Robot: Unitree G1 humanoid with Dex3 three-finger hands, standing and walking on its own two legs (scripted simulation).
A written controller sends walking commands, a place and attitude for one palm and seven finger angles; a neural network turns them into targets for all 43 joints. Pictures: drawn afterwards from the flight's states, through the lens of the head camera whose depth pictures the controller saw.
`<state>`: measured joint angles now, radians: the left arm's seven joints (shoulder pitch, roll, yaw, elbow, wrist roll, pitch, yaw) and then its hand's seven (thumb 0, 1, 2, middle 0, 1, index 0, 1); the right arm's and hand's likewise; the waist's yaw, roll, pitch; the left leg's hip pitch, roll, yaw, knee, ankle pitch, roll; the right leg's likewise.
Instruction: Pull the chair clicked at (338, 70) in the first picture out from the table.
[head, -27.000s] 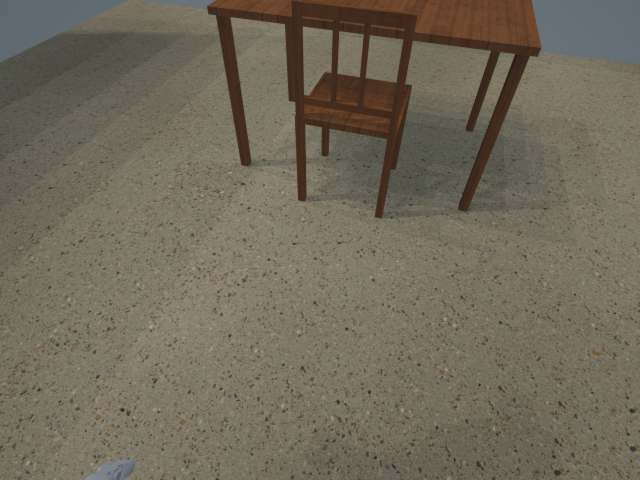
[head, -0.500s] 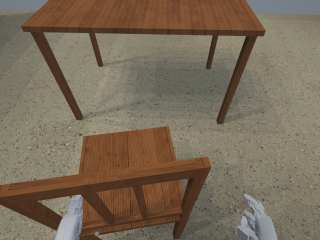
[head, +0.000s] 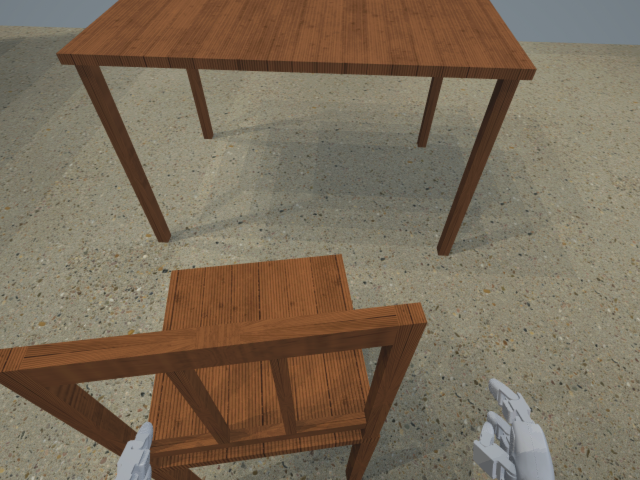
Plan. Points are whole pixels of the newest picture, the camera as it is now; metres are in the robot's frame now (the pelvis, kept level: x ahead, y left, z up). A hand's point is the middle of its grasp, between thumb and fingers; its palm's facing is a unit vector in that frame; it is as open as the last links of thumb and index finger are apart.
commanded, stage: draw the hand back to the body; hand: left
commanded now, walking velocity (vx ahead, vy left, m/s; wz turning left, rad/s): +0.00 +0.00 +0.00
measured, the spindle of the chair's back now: (204, 406) +0.23 +0.17 -0.04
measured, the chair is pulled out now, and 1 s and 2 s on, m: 0.66 0.66 0.65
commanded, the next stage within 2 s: step back with the hand held close in 1.60 s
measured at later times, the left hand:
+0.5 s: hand out of the picture +0.13 +0.18 +0.07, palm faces -0.02 -0.99 -0.10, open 17.4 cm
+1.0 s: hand (86, 461) +0.14 +0.22 +0.08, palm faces +0.16 -0.87 -0.47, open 11.2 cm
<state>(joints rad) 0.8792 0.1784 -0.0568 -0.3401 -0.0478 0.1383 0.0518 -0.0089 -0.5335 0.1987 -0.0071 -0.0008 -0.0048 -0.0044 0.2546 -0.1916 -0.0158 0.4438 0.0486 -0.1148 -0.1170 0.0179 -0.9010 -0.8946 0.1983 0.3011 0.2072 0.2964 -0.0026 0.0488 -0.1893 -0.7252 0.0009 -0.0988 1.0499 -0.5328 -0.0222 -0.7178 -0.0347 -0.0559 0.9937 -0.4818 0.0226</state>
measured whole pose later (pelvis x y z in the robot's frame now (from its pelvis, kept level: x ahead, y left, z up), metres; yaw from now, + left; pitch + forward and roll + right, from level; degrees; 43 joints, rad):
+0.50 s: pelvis -0.01 +0.00 +0.00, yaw -1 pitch +10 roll -3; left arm 0.82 0.28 0.12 -0.39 -0.26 -0.24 -0.21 -0.01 -0.53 0.20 -0.01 0.00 -0.02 -0.01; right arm 0.22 -0.17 -0.03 0.53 0.10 -0.21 -0.09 0.02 -0.90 -0.89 0.20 0.30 0.21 0.30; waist 0.01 0.05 -0.15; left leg -0.72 0.01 -0.10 1.09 -0.54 -0.03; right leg -0.71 -0.02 -0.05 1.02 -0.48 0.02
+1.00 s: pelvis +0.01 -0.01 +0.05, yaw +0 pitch -2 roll -1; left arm 0.72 0.43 0.08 -0.39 -0.07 0.23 0.13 0.00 0.20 0.56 -0.13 -0.16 -0.35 -0.20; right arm 0.21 -0.21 0.07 0.63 0.04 -0.24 -0.15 0.02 -0.90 -0.89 0.20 0.30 0.21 0.30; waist 0.06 0.07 0.01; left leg -0.25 0.03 -0.09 0.68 -0.40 -0.04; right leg -0.25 -0.01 -0.06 0.63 -0.35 0.01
